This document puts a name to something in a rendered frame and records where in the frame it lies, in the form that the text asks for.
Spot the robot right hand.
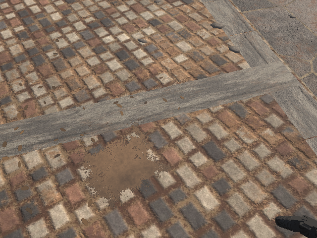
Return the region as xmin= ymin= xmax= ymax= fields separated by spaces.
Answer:
xmin=275 ymin=215 xmax=317 ymax=238

